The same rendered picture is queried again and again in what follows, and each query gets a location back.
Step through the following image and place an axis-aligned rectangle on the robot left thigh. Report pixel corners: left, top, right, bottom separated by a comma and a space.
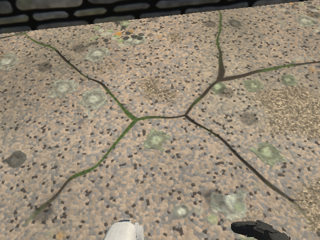
103, 221, 144, 240

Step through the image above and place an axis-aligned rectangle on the right robot hand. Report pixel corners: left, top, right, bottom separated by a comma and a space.
231, 220, 291, 240

